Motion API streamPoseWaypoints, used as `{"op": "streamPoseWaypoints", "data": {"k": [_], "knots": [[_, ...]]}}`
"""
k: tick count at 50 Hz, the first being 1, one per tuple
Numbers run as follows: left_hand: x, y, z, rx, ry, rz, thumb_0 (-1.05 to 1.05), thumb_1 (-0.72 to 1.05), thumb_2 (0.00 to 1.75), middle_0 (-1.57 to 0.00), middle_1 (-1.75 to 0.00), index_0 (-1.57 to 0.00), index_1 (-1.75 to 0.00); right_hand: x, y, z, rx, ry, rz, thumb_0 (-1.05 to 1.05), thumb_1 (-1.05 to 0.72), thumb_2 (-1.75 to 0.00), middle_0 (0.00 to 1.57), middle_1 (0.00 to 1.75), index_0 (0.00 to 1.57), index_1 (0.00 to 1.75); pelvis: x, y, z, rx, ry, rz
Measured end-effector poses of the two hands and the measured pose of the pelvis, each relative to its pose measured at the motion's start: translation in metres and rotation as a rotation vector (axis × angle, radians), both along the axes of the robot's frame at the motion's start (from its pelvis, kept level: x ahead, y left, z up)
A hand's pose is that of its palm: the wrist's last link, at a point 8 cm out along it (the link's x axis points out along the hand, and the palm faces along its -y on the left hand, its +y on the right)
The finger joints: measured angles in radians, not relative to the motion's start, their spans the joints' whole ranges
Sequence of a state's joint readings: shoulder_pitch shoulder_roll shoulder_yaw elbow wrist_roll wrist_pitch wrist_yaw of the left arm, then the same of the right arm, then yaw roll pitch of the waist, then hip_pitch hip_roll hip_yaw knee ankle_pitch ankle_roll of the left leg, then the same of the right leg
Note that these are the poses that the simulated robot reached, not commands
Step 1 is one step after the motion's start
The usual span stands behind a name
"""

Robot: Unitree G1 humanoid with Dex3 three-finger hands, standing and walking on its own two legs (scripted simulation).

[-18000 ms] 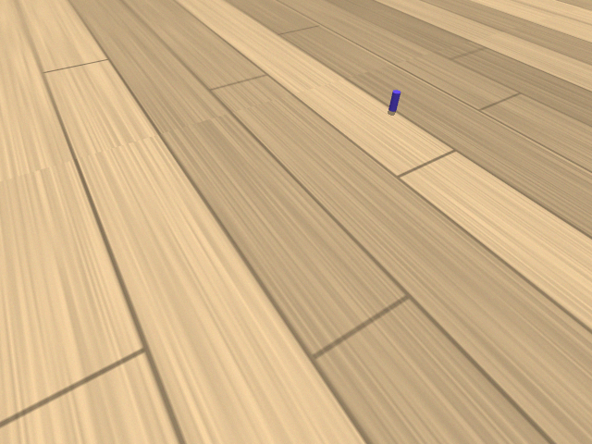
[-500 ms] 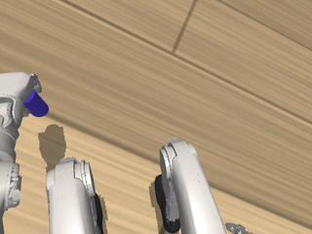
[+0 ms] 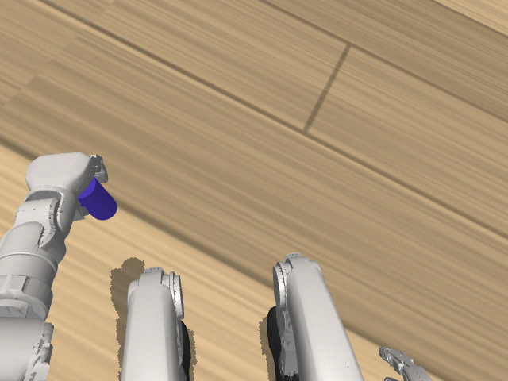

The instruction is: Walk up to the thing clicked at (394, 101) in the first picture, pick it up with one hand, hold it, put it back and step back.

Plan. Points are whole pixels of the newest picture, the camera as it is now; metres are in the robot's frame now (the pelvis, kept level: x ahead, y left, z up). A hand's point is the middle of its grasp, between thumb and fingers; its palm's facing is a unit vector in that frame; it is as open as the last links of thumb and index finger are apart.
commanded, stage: lift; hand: left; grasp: from above
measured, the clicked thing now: (92, 197) +0.45 +0.25 -0.16
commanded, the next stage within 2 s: hold in 1.04 s
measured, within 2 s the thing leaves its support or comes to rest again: neither
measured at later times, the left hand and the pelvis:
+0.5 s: hand (5, 192) +0.37 +0.25 +0.08, palm faces -0.46 -0.09 -0.88, open 8.1 cm; pelvis +0.03 +0.00 +0.18, yaw +2 degrees
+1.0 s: hand out of the picture +0.37 +0.23 +0.18, palm faces -0.45 -0.09 -0.89, open 8.1 cm; pelvis +0.06 +0.00 +0.27, yaw +3 degrees
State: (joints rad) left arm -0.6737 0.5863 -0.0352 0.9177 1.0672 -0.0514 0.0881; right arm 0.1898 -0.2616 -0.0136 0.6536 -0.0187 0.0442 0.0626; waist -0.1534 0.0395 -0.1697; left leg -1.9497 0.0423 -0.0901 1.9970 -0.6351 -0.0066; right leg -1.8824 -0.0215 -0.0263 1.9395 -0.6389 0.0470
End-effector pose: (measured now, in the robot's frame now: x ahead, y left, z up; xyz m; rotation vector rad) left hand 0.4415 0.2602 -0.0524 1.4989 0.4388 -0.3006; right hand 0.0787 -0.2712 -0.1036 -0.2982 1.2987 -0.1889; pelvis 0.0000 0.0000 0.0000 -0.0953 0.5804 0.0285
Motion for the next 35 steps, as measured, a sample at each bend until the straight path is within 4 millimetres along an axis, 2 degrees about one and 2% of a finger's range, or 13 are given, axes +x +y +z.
{"op": "streamPoseWaypoints", "data": {"k": [10, 22, 28, 35], "knots": [[-0.029, -0.003, 0.080, -0.007, -0.008, 0.029, 0.09, 0.24, 0.55, -1.01, -0.75, -0.75, -0.62, 0.031, 0.007, 0.063, 0.009, -0.094, -0.010, 0.00, -0.93, -0.90, 0.20, 0.30, 0.20, 0.30, 0.007, 0.000, 0.069, 0.019, -0.067, 0.012], [-0.059, -0.011, 0.175, -0.012, 0.008, 0.046, 0.10, 0.24, 0.55, -1.01, -0.70, -0.76, -0.62, 0.044, 0.015, 0.148, 0.019, -0.152, -0.044, 0.00, -0.93, -0.90, 0.20, 0.30, 0.20, 0.30, 0.023, 0.000, 0.156, 0.048, -0.193, 0.015], [-0.064, -0.013, 0.211, -0.004, 0.021, 0.060, 0.10, 0.24, 0.55, -1.01, -0.68, -0.76, -0.61, 0.044, 0.012, 0.184, 0.015, -0.164, -0.054, 0.00, -0.92, -0.90, 0.20, 0.30, 0.20, 0.30, 0.033, -0.001, 0.192, 0.058, -0.250, 0.016], [-0.068, -0.020, 0.243, -0.009, 0.023, 0.060, 0.10, 0.24, 0.55, -1.02, -0.67, -0.76, -0.61, 0.044, 0.007, 0.217, 0.012, -0.167, -0.057, 0.00, -0.92, -0.90, 0.20, 0.30, 0.20, 0.30, 0.044, -0.002, 0.225, 0.068, -0.304, 0.017]]}}
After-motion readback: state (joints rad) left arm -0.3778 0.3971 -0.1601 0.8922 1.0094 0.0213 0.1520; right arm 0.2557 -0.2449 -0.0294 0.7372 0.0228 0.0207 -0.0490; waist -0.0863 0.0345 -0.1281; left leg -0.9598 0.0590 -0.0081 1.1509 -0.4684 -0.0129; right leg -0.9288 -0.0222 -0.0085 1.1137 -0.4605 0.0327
